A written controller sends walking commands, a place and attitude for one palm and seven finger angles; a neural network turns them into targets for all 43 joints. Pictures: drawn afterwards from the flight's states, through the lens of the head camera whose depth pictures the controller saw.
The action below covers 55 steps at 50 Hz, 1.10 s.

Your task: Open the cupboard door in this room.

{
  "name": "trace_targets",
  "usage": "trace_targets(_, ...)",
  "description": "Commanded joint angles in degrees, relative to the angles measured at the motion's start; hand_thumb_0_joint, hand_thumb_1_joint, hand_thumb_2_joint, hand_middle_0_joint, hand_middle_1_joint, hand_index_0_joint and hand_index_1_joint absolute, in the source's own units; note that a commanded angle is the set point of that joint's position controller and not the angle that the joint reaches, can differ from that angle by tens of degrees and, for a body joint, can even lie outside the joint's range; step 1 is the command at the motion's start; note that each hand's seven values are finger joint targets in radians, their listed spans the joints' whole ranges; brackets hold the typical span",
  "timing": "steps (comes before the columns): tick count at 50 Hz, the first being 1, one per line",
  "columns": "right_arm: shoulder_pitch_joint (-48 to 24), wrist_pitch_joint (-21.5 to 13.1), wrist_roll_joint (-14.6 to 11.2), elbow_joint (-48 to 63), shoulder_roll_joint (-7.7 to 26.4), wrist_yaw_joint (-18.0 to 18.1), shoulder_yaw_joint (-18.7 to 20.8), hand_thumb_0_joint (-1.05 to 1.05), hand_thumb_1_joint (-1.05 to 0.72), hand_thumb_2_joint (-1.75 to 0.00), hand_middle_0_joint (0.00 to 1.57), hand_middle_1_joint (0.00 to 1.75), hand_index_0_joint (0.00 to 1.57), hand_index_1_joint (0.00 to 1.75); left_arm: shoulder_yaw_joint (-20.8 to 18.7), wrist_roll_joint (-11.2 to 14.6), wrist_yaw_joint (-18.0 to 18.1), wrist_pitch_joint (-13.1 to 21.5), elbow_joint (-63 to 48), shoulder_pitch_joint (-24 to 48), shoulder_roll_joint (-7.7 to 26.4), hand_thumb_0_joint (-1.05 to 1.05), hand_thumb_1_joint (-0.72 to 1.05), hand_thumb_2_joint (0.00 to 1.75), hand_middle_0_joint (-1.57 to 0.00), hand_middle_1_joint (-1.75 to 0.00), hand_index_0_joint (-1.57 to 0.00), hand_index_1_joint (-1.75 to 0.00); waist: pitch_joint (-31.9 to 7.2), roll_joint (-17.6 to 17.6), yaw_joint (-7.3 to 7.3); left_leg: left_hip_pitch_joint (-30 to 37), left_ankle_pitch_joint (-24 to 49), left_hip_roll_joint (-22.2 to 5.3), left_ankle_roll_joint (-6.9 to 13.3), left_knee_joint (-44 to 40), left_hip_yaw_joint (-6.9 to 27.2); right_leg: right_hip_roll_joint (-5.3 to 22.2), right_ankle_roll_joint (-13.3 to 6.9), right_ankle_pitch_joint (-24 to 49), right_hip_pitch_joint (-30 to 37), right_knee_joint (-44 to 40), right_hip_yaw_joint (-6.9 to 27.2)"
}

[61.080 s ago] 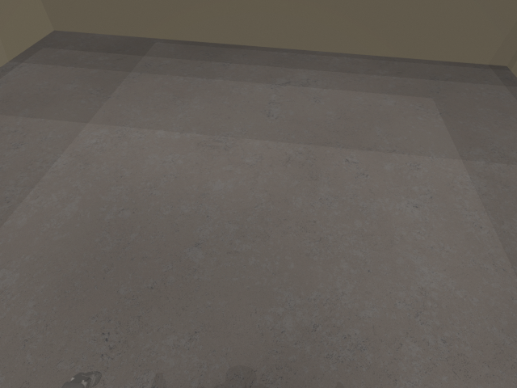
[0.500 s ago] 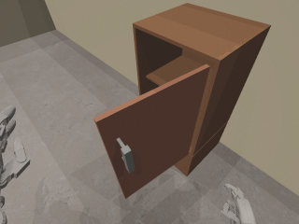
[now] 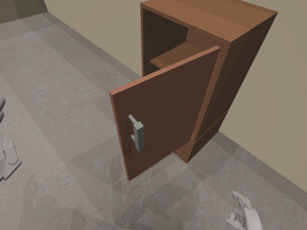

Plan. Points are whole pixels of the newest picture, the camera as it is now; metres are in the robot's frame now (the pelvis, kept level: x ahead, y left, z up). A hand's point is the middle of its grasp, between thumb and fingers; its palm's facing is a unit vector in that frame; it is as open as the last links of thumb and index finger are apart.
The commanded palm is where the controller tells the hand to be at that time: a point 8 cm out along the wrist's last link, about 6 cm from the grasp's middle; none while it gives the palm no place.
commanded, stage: step back with the hand held close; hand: left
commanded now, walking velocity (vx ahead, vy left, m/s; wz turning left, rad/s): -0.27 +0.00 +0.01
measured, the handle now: (135, 132) +0.41 +0.09 -0.03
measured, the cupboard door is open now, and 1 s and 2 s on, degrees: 82 82 82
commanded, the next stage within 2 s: stop stepping back and stand still in 0.56 s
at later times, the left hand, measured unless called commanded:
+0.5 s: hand out of the picture +0.12 +0.27 +0.18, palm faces +0.49 -0.74 -0.46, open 7.4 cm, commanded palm +0.06 +0.30 +0.19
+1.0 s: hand out of the picture +0.06 +0.21 +0.17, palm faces +0.31 -0.79 -0.53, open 7.4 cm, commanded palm +0.01 +0.25 +0.19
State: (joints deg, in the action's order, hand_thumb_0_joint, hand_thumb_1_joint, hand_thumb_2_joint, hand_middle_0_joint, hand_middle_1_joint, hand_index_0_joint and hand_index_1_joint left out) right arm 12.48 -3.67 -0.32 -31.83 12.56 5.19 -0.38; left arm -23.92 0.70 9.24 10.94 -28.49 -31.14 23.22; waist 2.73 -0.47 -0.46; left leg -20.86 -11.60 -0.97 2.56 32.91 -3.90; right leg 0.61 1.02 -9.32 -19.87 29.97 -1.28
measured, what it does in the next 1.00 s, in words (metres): walks backwards: right foot, then left foot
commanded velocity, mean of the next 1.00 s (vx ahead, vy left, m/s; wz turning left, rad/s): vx -0.18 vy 0.03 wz -0.03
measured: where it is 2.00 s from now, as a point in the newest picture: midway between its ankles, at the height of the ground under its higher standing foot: outside the picture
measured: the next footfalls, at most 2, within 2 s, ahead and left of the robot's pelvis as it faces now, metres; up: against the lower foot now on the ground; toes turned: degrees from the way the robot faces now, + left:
right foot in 0.62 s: -0.14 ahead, -0.13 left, +0.00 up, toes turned -4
left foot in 0.74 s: +0.01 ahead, +0.06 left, +0.00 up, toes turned +0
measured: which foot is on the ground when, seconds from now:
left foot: down 0.00-0.62, up 0.64-0.72, down 0.74-0.94, up 0.96-1.00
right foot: down 0.00-0.34, up 0.36-0.60, down 0.62-1.00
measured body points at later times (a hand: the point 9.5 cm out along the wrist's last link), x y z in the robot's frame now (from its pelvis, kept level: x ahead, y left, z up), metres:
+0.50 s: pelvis -0.07 -0.01 +0.00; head -0.04 +0.02 +0.45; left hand +0.09 +0.31 +0.21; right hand +0.12 -0.23 -0.08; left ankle +0.07 +0.10 -0.73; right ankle -0.13 -0.14 -0.67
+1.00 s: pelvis -0.15 -0.04 +0.01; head -0.14 -0.03 +0.46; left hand +0.03 +0.25 +0.20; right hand -0.02 -0.30 -0.07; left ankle -0.07 +0.07 -0.71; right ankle -0.18 -0.13 -0.73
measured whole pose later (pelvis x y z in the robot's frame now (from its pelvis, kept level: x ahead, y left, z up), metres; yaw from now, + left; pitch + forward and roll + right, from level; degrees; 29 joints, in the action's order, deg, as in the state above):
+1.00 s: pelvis -0.15 -0.04 +0.01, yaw -3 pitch +1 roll +0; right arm 14.7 -6.2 0.6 -36.0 13.5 4.1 0.6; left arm -25.0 3.0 8.4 11.0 -30.7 -38.2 27.3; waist -0.8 1.4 1.7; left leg -26.7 -15.5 0.4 -0.8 40.1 -0.1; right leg -2.5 -3.0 -17.2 -11.9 28.6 -1.6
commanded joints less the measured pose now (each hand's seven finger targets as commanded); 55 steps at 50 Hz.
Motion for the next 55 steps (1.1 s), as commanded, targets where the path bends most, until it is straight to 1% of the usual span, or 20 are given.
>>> trace_targets(1, -6.07, -4.44, 0.45, 8.68, 8.42, 0.69, 3.53, 0.00, -0.90, -0.90, 0.20, 0.30, 0.20, 0.30, -8.41, -0.69, 1.54, 4.77, -13.44, 3.89, 10.18, 0.00, 0.90, 0.90, -0.20, -0.30, -0.20, -0.30, -5.19, -7.02, 0.17, -18.08, -27.24, -7.60, 2.86, -16.06, 10.74, -0.80, -0.52, -6.62, 16.35, 2.60, 5.06)
trace_targets(6, -5.25, -5.72, 0.75, 7.79, 7.91, 0.53, 3.77, 0.00, -0.90, -0.90, 0.20, 0.30, 0.20, 0.30, -10.07, -0.81, 1.45, 5.72, -13.01, 2.78, 10.88, 0.00, 0.90, 0.90, -0.20, -0.30, -0.20, -0.30, -5.53, -4.21, 0.20, -18.96, -28.03, -6.33, 2.72, -12.28, 10.36, -1.09, -1.31, -6.30, 14.65, 2.69, 8.93)
trace_targets(12, -4.20, -4.59, 0.66, 4.43, 6.49, -0.55, 3.49, 0.00, -0.90, -0.90, 0.20, 0.30, 0.20, 0.30, -6.93, 0.74, 2.18, 5.31, -12.98, 4.71, 10.45, 0.00, 0.90, 0.90, -0.20, -0.30, -0.20, -0.30, -7.02, 6.35, 1.74, 4.31, -11.78, 1.04, -2.02, 5.35, 4.42, 8.45, -5.61, -10.89, -9.30, -12.14, 15.30)
trace_targets(15, -5.47, -3.81, 0.35, 5.15, 7.41, -0.07, 3.53, 0.00, -0.90, -0.90, 0.20, 0.30, 0.20, 0.30, -8.33, 0.83, 2.35, 5.69, -14.56, 4.61, 11.96, 0.00, 0.90, 0.90, -0.20, -0.30, -0.20, -0.30, -5.67, -0.16, 1.60, 0.03, -18.81, -2.90, -0.23, -4.97, 9.77, 3.27, -2.51, -16.80, -8.32, -7.21, 9.75)
trace_targets(18, -7.67, -5.07, 1.38, 6.39, 7.19, 0.43, 3.98, 0.00, -0.90, -0.90, 0.20, 0.30, 0.20, 0.30, -10.94, -0.03, 1.92, 6.07, -18.23, 4.35, 12.04, 0.00, 0.90, 0.90, -0.20, -0.30, -0.20, -0.30, -9.98, -16.98, 0.12, -21.23, -31.74, -18.79, 6.64, -28.05, 27.12, -7.28, 0.35, -12.65, 14.08, 29.81, 2.56)
trace_targets(20, -7.13, -6.55, 1.34, 4.87, 6.69, -0.54, 5.21, 0.00, -0.90, -0.90, 0.20, 0.30, 0.20, 0.30, -11.44, 0.71, 1.77, 6.07, -16.32, 2.05, 12.31, 0.00, 0.90, 0.90, -0.20, -0.30, -0.20, -0.30, -11.60, -8.88, -0.08, -8.20, -18.31, -18.57, 6.91, -22.02, 22.05, -6.32, -0.55, -18.19, 3.98, 35.35, 5.12)
trace_targets(27, -6.53, -7.33, 1.95, 1.17, 5.83, -1.64, 3.44, 0.00, -0.90, -0.90, 0.20, 0.30, 0.20, 0.30, -5.09, 2.94, 1.27, 4.76, -15.48, 4.93, 9.59, 0.00, 0.90, 0.90, -0.20, -0.30, -0.20, -0.30, -11.01, -13.74, 0.42, 4.31, -11.96, -13.51, 0.08, -24.91, 12.31, -5.20, -2.91, -22.67, 6.85, 2.98, -0.99)
trace_targets(29, -5.84, -6.23, 1.83, 0.72, 5.16, -2.03, 3.42, 0.00, -0.90, -0.90, 0.20, 0.30, 0.20, 0.30, -5.48, 2.92, 0.38, 5.72, -15.25, 6.64, 11.39, 0.00, 0.90, 0.90, -0.20, -0.30, -0.20, -0.30, -11.23, -5.63, 0.51, 10.22, -2.58, -9.09, -3.78, -12.02, 6.17, 1.65, -6.24, -14.76, 3.70, -16.22, 6.40)
trace_targets(30, -6.30, -5.21, 1.60, 0.58, 4.54, -1.93, 3.15, 0.00, -0.90, -0.90, 0.20, 0.30, 0.20, 0.30, -6.99, 2.75, 0.40, 6.25, -15.65, 7.65, 14.02, 0.00, 0.90, 0.90, -0.20, -0.30, -0.20, -0.30, -10.93, 3.82, 0.64, 12.24, -0.86, -5.16, -4.90, 1.71, 4.00, 10.87, -9.32, -7.19, -3.63, -19.77, 19.13)
trace_targets(31, -7.31, -5.04, 2.30, 0.21, 3.99, -1.66, 2.32, 0.00, -0.90, -0.90, 0.20, 0.30, 0.20, 0.30, -9.69, 2.33, 1.18, 6.93, -17.01, 8.45, 17.59, 0.00, 0.90, 0.90, -0.20, -0.30, -0.20, -0.30, -11.63, 5.50, 0.03, 9.44, -6.36, -2.17, -5.64, 11.03, 2.88, 18.14, -11.13, 10.59, -4.83, -19.21, 21.09)
trace_targets(33, -9.11, -5.68, 1.00, 2.02, 4.18, -0.68, 2.36, 0.00, -0.90, -0.90, 0.20, 0.30, 0.20, 0.30, -6.50, 1.24, 0.28, 5.55, -14.17, 8.67, 14.36, 0.00, 0.90, 0.90, -0.20, -0.30, -0.20, -0.30, -11.83, 12.86, 0.57, 0.64, -5.94, 1.73, -4.91, 12.72, 2.33, 12.24, -7.04, 40.90, 6.98, -7.68, 9.92)
trace_targets(35, -9.11, -4.58, 0.00, 4.16, 4.53, 0.36, 1.42, 0.00, -0.90, -0.90, 0.20, 0.30, 0.20, 0.30, -9.30, 1.74, 0.06, 3.10, -12.52, 2.56, 14.63, 0.00, 0.90, 0.90, -0.20, -0.30, -0.20, -0.30, -11.68, 7.38, 1.05, 4.68, 6.05, 2.38, -3.06, 2.57, -0.07, 7.61, -3.19, 47.50, 10.76, -0.85, 4.40)
trace_targets(38, -5.60, -4.97, -0.77, 4.37, 6.81, -0.09, 1.80, 0.00, -0.90, -0.90, 0.20, 0.30, 0.20, 0.30, -9.00, 3.63, -0.38, 2.85, -14.11, -1.07, 13.31, 0.00, 0.90, 0.90, -0.20, -0.30, -0.20, -0.30, -15.69, -6.79, 0.90, 20.73, 37.81, -7.60, 1.73, -9.77, 9.78, -2.19, 0.79, 3.87, 4.66, 7.72, 1.58)
trace_targets(40, -5.64, -6.29, 1.06, 4.63, 6.41, -0.82, 2.04, 0.00, -0.90, -0.90, 0.20, 0.30, 0.20, 0.30, -10.18, 3.08, -0.08, 2.83, -14.35, -4.35, 13.96, 0.00, 0.90, 0.90, -0.20, -0.30, -0.20, -0.30, -14.47, -15.11, -0.12, 14.97, 20.19, -12.44, 4.40, -16.25, 17.19, -3.56, -0.41, -22.11, 3.13, 9.78, 2.25)
trace_targets(43, -5.82, -6.96, 1.28, 5.28, 6.73, -0.80, 2.17, 0.00, -0.90, -0.90, 0.20, 0.30, 0.20, 0.30, -10.33, 3.17, 0.71, 2.78, -15.00, -6.52, 13.02, 0.00, 0.90, 0.90, -0.20, -0.30, -0.20, -0.30, -8.61, -13.38, 0.34, -0.86, -13.65, -9.02, 1.95, -22.82, 13.05, -3.15, -1.73, -16.25, 13.31, 1.17, -1.15)
trace_targets(45, -6.50, -5.76, 1.02, 6.34, 6.93, -0.54, 2.37, 0.00, -0.90, -0.90, 0.20, 0.30, 0.20, 0.30, -10.29, 2.78, 0.81, 2.70, -13.10, -7.92, 13.19, 0.00, 0.90, 0.90, -0.20, -0.30, -0.20, -0.30, -4.84, -8.52, 1.25, -7.41, -18.58, -3.54, -1.27, -15.26, 7.10, -0.43, -3.02, -15.60, 14.50, -9.19, 0.85)
trace_targets(47, -5.54, -4.85, 0.88, 5.60, 6.58, -0.75, 3.27, 0.00, -0.90, -0.90, 0.20, 0.30, 0.20, 0.30, -10.40, 2.80, 0.90, 3.24, -12.99, -6.24, 14.13, 0.00, 0.90, 0.90, -0.20, -0.30, -0.20, -0.30, -4.05, 8.15, 1.09, 0.32, -8.82, 1.86, -4.23, 10.90, 4.92, 14.77, -9.03, -32.20, -4.01, -23.49, 22.69)
trace_targets(48, -4.18, -4.60, 1.02, 3.74, 6.44, -0.59, 3.65, 0.00, -0.90, -0.90, 0.20, 0.30, 0.20, 0.30, -9.66, 2.47, 1.07, 2.94, -9.79, -4.74, 12.54, 0.00, 0.90, 0.90, -0.20, -0.30, -0.20, -0.30, -1.04, 10.63, 0.95, -2.52, -8.51, 1.07, -4.20, 20.03, 6.01, 17.98, -10.69, -30.28, -7.87, -24.28, 25.20)
trace_targets(51, -3.69, -5.66, 0.67, 2.11, 6.38, -0.21, 2.74, 0.00, -0.90, -0.90, 0.20, 0.30, 0.20, 0.30, -6.76, 1.15, 1.41, 4.10, -7.67, 5.45, 11.40, 0.00, 0.90, 0.90, -0.20, -0.30, -0.20, -0.30, -2.43, 5.05, 2.42, -3.69, -7.13, -1.61, -3.08, 12.32, 5.10, 13.20, -7.44, -10.90, 1.45, -16.02, 13.03)
trace_targets(55, -3.78, -8.12, 0.51, 1.29, 6.79, 0.60, 3.16, 0.00, -0.90, -0.90, 0.20, 0.30, 0.20, 0.30, -5.08, 0.24, 1.65, 4.79, -7.35, 7.10, 10.34, 0.00, 0.90, 0.90, -0.20, -0.30, -0.20, -0.30, -4.72, 1.37, 0.90, 8.49, 0.66, -0.66, -0.72, -8.44, 2.99, 8.31, -3.88, 1.26, 7.07, -9.20, 8.95)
